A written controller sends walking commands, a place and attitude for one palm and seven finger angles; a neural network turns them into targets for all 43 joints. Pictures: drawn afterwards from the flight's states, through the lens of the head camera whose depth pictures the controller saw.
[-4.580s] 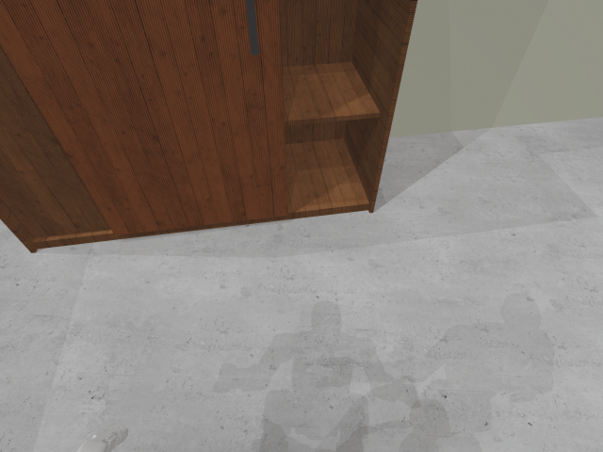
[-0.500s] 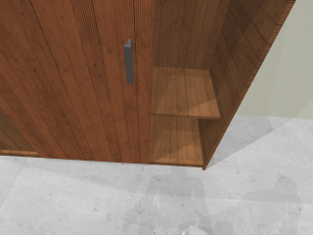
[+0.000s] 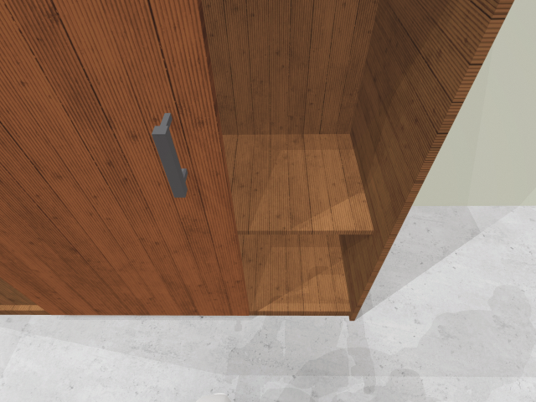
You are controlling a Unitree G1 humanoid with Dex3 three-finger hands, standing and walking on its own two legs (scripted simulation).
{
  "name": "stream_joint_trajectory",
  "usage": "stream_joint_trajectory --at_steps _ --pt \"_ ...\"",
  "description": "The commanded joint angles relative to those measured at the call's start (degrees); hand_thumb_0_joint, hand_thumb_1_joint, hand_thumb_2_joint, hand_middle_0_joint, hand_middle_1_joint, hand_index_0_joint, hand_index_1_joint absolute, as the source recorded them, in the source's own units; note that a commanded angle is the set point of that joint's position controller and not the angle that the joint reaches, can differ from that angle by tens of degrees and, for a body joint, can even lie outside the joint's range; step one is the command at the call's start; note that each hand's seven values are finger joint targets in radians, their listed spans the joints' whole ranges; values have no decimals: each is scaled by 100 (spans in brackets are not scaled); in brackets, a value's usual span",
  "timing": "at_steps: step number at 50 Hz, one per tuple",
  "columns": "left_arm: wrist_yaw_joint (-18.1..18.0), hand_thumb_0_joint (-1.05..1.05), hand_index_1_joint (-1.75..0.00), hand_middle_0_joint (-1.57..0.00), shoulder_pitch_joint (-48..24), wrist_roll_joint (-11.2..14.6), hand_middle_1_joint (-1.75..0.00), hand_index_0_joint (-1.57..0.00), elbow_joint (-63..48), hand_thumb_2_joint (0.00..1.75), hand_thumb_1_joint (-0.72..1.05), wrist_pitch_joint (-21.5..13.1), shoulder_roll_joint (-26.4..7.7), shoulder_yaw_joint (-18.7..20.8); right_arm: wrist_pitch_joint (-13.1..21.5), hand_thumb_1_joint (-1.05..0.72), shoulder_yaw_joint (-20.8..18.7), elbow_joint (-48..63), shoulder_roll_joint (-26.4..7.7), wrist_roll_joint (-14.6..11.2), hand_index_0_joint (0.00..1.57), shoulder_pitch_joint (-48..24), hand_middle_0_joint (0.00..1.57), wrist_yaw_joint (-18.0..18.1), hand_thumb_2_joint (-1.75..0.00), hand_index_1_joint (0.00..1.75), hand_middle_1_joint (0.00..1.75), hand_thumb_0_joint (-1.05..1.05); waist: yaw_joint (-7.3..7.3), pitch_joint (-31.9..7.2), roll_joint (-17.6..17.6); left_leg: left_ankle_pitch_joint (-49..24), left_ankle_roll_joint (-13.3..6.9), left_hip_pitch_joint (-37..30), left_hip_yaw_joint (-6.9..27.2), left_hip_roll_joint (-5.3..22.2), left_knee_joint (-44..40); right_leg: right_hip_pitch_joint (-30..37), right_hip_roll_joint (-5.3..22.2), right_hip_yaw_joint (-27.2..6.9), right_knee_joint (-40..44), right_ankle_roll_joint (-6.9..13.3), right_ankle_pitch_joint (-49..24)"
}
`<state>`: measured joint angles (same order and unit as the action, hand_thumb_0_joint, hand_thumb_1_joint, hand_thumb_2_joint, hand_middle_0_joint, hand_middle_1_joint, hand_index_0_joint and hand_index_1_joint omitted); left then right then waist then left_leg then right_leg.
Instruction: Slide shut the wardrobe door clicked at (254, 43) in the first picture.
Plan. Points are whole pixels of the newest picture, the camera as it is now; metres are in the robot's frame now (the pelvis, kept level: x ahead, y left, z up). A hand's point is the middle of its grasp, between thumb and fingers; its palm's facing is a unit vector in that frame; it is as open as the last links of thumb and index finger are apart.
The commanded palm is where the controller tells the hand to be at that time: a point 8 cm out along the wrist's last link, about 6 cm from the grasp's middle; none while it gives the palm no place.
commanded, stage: come to a stop and stand still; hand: left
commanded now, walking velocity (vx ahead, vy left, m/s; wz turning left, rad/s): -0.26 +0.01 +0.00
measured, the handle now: (173, 156) +0.49 +0.20 +0.09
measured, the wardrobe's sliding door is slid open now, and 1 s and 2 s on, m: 0.38 0.38 0.38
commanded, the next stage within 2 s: none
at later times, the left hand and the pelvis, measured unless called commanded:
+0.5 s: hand out of the picture +0.00 +0.18 -0.17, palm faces +0.01 -0.96 -0.28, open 7.3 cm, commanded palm none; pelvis -0.03 -0.02 -0.01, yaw -2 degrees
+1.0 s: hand out of the picture +0.00 +0.20 -0.18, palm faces +0.00 -0.97 -0.25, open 7.3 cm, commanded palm none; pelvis -0.02 +0.01 -0.01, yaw -2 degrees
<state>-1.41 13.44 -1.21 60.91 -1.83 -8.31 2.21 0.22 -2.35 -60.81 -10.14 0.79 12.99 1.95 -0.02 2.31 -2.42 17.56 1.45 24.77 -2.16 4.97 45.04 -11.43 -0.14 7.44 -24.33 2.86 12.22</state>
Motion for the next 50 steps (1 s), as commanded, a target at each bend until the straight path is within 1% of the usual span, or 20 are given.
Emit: stream_joint_trajectory --at_steps 1,3,5,8,14,17,20,21,22,23,26,28,33,36,40,41,42,43,47,50 --pt "-98 0 -30 -20 274 8 -30 -20 -212 90 90 53 -885 125 -51 -90 30 70 -47 -51 20 522 20 -52 -90 30 30 0 -2 -271 1056 -503 83 -958 -95 -189 -1116 -61 1358 -769 198 511 -3115" --pt "-118 0 -30 -20 302 45 -30 -20 -235 90 90 139 -874 139 -31 -90 -27 78 -271 -29 20 630 20 -45 -90 30 30 0 -84 -256 764 -1907 10 -1562 14 -69 -1881 -290 1127 -723 -279 226 -2426" --pt "-149 0 -30 -20 564 89 -30 -20 -289 90 90 227 -551 83 6 -90 -95 206 -798 1 20 575 20 3 -90 30 30 0 31 -365 -552 -4776 -612 -1807 964 1158 -2138 -561 396 -298 -917 -278 -66" --pt "-134 0 -30 -20 572 72 -30 -20 -225 90 90 362 -582 89 -22 -90 -89 311 -826 24 20 123 20 118 -90 30 30 0 60 -195 -1087 -4646 -1253 -1270 1250 1508 -2698 -678 188 -668 -2736 -355 2173" --pt "-28 0 -30 -20 559 31 -30 -20 -363 90 90 473 -625 179 -141 -90 -254 562 -996 49 20 -260 20 146 -90 30 30 0 -1 -818 -545 -3584 -1275 -1960 871 1367 -2392 -1198 159 -855 -3165 -425 1735" --pt "7 0 -30 -20 528 33 -30 -20 -451 90 90 449 -522 146 -158 -90 -305 566 -1040 70 20 -297 20 99 -90 30 30 0 -45 -865 -747 -2531 -1154 -1709 961 1304 -2474 -681 227 -720 -1927 -363 1654" --pt "-9 0 -30 -20 1064 -3 -30 -20 -215 90 90 358 -506 119 -196 -90 -291 520 -871 18 20 -334 20 -13 -90 30 30 0 156 -820 -383 -492 -658 -953 557 713 -2250 424 133 -458 -35 -351 271" --pt "-35 0 -30 -20 1053 -48 -30 -20 -184 90 90 274 -773 109 -204 -90 -231 502 -563 -29 20 -215 20 -66 -90 30 30 0 140 -678 504 218 -326 -561 229 157 -1672 557 566 -1121 770 -236 394" --pt "-51 0 -30 -20 737 -61 -30 -20 -249 90 90 204 -1106 100 -220 -90 -127 621 -187 -58 20 -323 20 -109 -90 30 30 0 35 -244 1582 697 -12 -139 -78 -290 -1218 -12 1526 -2326 1338 108 1172" --pt "-49 0 -30 -20 420 -31 -30 -20 -390 90 90 202 -1233 79 -248 -90 -113 679 -336 -18 20 -594 20 -155 -90 30 30 0 122 75 1440 855 -27 -444 110 -233 -842 -886 1876 -2573 1744 386 2028" --pt "-70 0 -30 -20 0 -22 -30 -20 -402 90 90 149 -1078 101 -261 -90 -128 418 -426 34 20 -374 20 -181 -90 30 30 0 -14 679 1288 221 -111 -402 319 -166 -331 -1198 1601 -2384 1813 405 2084" --pt "-41 0 -30 -20 43 -11 -30 -20 -379 90 90 115 -1064 115 -198 -90 -100 233 -371 30 20 -34 20 -207 -90 30 30 0 -30 628 1056 29 -92 -325 208 -253 -265 -784 1400 -1907 1557 355 1398" --pt "-60 0 -30 -20 664 -23 -30 -20 -187 90 90 61 -1064 186 -78 -90 -37 293 -390 17 20 -34 20 -151 -90 30 30 0 272 269 949 410 -25 -102 159 -273 -740 461 1653 -1923 1041 590 -489" --pt "-90 0 -30 -20 575 15 -30 -20 -70 90 90 66 -1038 182 -31 -90 19 170 -320 -29 20 277 20 -75 -90 30 30 0 160 -127 1078 25 -15 -856 110 -303 -1897 730 1537 -1602 428 484 -2015" --pt "-82 0 -30 -20 550 103 -30 -20 49 90 90 105 -571 47 103 -90 59 -100 -616 2 20 654 20 32 -90 30 30 0 146 -582 78 -2768 -337 -2087 533 336 -2159 183 627 -875 14 -97 -995" --pt "-84 0 -30 -20 289 50 -30 -20 -374 90 90 -109 -1620 -67 68 -90 -8 556 -1104 34 20 194 20 -81 -90 30 30 0 -51 623 580 -1015 -369 -1280 529 -24 -2173 -297 454 -721 558 -40 283" --pt "-90 0 -30 -20 283 48 -30 -20 -425 90 90 -124 -1289 118 176 -90 -84 685 -1054 101 20 334 20 -49 -90 30 30 0 -38 -333 -630 -1249 -321 -1310 510 -51 -1792 -142 748 -1093 -83 48 -44" --pt "-96 0 -30 -20 262 57 -30 -20 -303 90 90 -98 -1201 112 188 -90 -49 575 -690 93 20 272 20 4 -90 30 30 0 -41 -698 -1030 -1839 -312 -1406 496 -86 -1683 95 814 -1077 -314 106 -984" --pt "-139 0 -30 -20 604 36 -30 -20 -221 90 90 16 -824 -57 127 -90 61 619 -542 39 20 617 20 23 -90 30 30 0 -32 -774 397 -2070 -335 -1303 449 -23 -1447 312 692 -868 -438 -14 -1633" --pt "-147 0 -30 -20 559 29 -30 -20 -349 90 90 89 -783 -78 111 -90 27 642 -665 21 20 637 20 35 -90 30 30 0 -31 -402 642 -2190 -350 -1182 429 4 -1548 131 639 -796 -565 -92 -1650"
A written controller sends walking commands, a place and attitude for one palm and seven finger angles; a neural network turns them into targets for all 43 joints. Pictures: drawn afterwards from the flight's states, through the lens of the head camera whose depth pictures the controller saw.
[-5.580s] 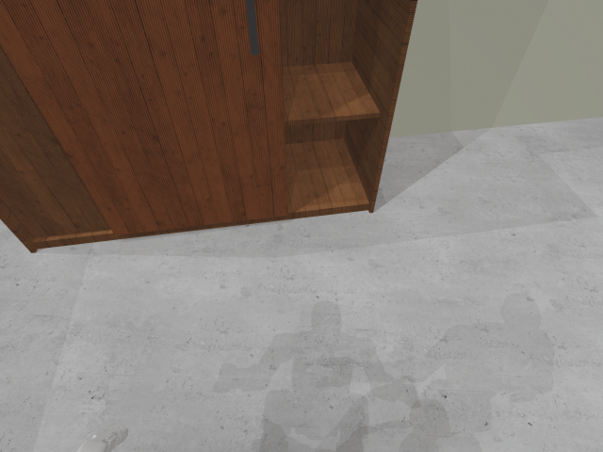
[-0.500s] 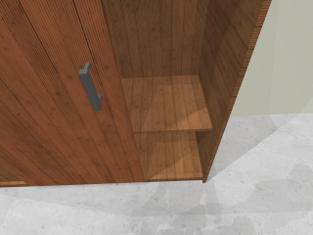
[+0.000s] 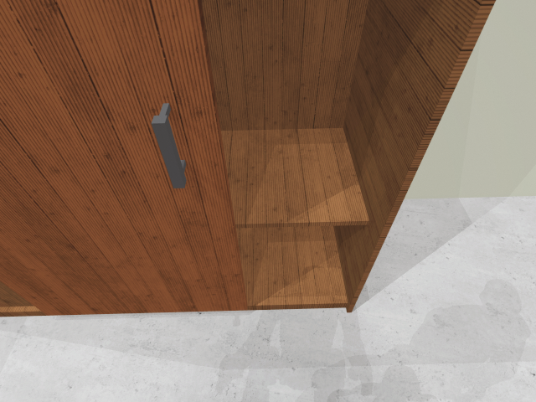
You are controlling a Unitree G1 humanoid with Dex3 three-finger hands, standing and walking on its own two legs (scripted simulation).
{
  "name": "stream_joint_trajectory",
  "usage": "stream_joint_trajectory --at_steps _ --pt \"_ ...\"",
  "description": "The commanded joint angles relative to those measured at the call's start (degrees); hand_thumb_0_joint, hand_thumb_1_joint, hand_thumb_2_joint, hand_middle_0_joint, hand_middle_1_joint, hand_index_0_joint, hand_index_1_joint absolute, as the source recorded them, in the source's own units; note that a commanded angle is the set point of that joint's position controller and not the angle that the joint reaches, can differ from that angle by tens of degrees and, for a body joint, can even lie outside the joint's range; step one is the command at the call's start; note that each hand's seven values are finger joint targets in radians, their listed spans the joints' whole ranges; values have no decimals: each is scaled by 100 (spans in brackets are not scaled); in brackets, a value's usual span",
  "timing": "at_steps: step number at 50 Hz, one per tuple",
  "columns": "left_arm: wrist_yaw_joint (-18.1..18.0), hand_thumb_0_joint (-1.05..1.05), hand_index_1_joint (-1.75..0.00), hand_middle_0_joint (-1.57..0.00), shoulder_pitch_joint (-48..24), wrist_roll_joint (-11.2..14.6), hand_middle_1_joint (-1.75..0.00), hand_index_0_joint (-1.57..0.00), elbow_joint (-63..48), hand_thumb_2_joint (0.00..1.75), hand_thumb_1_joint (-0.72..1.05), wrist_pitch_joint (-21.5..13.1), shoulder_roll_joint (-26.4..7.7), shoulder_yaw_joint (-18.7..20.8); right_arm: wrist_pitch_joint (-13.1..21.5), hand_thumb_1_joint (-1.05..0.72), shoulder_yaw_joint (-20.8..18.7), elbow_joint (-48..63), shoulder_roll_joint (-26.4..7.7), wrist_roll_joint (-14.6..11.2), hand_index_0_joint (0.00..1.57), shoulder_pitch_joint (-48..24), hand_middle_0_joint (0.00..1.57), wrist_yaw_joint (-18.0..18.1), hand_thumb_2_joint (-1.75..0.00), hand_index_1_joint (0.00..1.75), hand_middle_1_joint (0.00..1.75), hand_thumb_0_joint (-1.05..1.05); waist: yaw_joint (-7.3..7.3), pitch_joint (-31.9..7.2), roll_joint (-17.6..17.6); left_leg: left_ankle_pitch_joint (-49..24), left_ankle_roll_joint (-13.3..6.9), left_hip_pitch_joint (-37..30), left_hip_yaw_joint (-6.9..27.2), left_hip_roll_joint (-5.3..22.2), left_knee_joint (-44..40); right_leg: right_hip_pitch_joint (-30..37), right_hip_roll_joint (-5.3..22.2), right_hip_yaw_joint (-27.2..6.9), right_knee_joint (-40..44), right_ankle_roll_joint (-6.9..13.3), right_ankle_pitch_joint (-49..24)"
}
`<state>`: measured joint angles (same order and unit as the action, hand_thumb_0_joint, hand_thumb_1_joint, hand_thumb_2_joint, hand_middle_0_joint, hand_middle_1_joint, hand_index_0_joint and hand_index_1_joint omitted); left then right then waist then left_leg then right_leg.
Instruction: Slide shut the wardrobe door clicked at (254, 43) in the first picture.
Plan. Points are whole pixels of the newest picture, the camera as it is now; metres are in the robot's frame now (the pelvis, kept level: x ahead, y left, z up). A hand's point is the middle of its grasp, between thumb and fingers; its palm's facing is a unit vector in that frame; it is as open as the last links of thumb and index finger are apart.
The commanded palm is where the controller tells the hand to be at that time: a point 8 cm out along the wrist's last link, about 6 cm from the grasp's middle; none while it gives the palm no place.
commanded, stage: come to a stop and stand still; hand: left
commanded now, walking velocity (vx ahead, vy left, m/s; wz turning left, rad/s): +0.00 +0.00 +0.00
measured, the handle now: (172, 147) +0.50 +0.20 +0.10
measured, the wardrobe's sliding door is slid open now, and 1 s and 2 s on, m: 0.38 0.38 0.38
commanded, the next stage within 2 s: look again from close up in 1.16 s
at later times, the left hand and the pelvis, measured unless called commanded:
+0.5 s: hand out of the picture -0.02 +0.20 -0.17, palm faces +0.00 -0.98 -0.20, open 7.3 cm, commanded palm none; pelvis -0.03 +0.02 +0.01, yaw -2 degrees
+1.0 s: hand out of the picture -0.05 +0.15 -0.17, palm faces +0.02 -0.98 -0.18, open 7.3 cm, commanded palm none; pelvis -0.04 +0.00 +0.01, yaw -2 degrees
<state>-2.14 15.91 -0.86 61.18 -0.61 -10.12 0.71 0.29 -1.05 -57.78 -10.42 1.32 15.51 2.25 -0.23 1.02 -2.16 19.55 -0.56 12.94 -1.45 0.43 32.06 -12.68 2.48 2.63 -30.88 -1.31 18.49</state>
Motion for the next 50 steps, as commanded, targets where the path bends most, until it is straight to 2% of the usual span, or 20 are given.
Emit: stream_joint_trajectory --at_steps 1,3,6,12,14,19,24,31,40,50 --pt "-79 0 -30 -20 320 -14 -30 -20 -409 90 90 -15 -614 56 101 -90 -83 323 -649 -24 20 392 20 -8 -90 30 30 0 7 -235 510 -2570 -167 -3 382 479 -273 265 327 -301 43 307 -2146" --pt "-84 0 -30 -20 299 -12 -30 -20 -459 90 90 27 -626 68 93 -90 -101 312 -680 -26 20 315 20 1 -90 30 30 0 24 28 352 -2678 -178 44 414 520 -377 115 284 -246 39 252 -1835" --pt "-76 0 -30 -20 299 -4 -30 -20 -517 90 90 60 -656 46 93 -90 -78 322 -723 -26 20 212 20 -15 -90 30 30 0 65 101 65 -2601 -210 38 443 538 -547 139 239 -257 129 202 -1500" --pt "-43 0 -30 -20 257 -11 -30 -20 -540 90 90 113 -653 26 74 -90 -66 320 -755 -39 20 62 20 -48 -90 30 30 0 81 430 13 -1304 -223 281 527 554 -1048 70 196 -264 407 120 -788" --pt "-32 0 -30 -20 268 -16 -30 -20 -515 90 90 116 -634 21 73 -90 -63 301 -756 -46 20 46 20 -53 -90 30 30 0 75 465 -114 -958 -217 304 571 574 -1232 75 194 -249 464 107 -742" --pt "-13 0 -30 -20 341 -27 -30 -20 -424 90 90 100 -577 11 75 -90 -58 224 -757 -59 20 135 20 -63 -90 30 30 0 60 373 -82 -517 -212 259 610 590 -1455 152 212 -249 565 89 -788" --pt "-10 0 -30 -20 456 -21 -30 -20 -280 90 90 63 -516 8 68 -90 -49 69 -683 -76 20 259 20 -70 -90 30 30 0 45 339 137 -374 -203 238 580 557 -1481 218 274 -296 704 103 -836" --pt "-32 0 -30 -20 600 -12 -30 -20 -57 90 90 23 -417 2 52 -90 -35 -169 -585 -94 20 431 20 -69 -90 30 30 0 38 324 106 -466 -177 139 514 533 -1438 217 304 -328 803 123 -881" --pt "-58 0 -30 -20 697 2 -30 -20 108 90 90 -25 -304 -1 19 -90 -11 -382 -393 -95 20 568 20 -71 -90 30 30 0 5 434 360 -492 -120 107 385 465 -1287 4 343 -490 960 183 -700" --pt "-70 0 -30 -20 683 2 -30 -20 100 90 90 -59 -253 25 9 -90 6 -459 -271 -86 20 584 20 -73 -90 30 30 0 -5 505 301 -539 -60 110 308 449 -1202 -162 332 -603 1081 223 -491"
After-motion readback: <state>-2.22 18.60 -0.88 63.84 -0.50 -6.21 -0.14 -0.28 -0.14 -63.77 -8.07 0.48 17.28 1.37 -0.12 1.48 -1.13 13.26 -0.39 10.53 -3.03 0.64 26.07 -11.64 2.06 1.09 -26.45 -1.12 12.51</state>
